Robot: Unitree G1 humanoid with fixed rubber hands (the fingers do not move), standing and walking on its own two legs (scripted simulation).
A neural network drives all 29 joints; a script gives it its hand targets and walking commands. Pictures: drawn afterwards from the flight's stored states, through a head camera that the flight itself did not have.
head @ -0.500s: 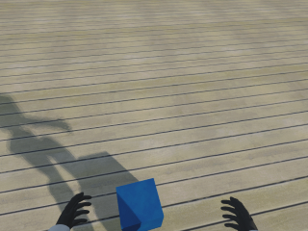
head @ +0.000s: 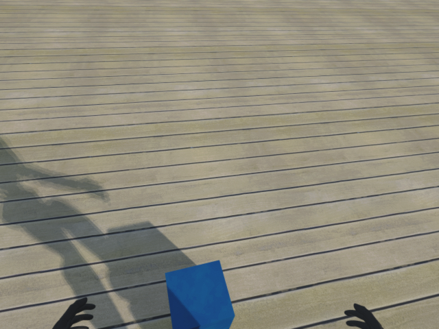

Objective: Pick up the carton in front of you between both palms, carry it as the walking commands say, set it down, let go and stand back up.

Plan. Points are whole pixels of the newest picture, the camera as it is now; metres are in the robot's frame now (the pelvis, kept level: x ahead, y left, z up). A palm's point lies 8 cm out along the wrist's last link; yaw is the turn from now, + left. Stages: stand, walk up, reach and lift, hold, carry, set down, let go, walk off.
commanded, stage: stand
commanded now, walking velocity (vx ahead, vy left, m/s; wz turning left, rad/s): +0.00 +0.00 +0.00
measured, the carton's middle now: (198, 303) +0.35 +0.05 -0.65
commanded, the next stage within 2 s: none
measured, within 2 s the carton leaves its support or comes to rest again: neither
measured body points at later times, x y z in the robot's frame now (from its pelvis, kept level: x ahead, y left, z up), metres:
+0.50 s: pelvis +0.00 +0.01 +0.01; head +0.00 +0.03 +0.46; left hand +0.13 +0.31 -0.11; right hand +0.12 -0.29 -0.09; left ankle +0.00 +0.10 -0.74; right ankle -0.05 -0.12 -0.74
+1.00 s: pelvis -0.01 +0.01 +0.01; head -0.01 +0.02 +0.46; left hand +0.09 +0.32 -0.11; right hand +0.09 -0.30 -0.10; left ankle +0.00 +0.11 -0.74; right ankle -0.05 -0.12 -0.74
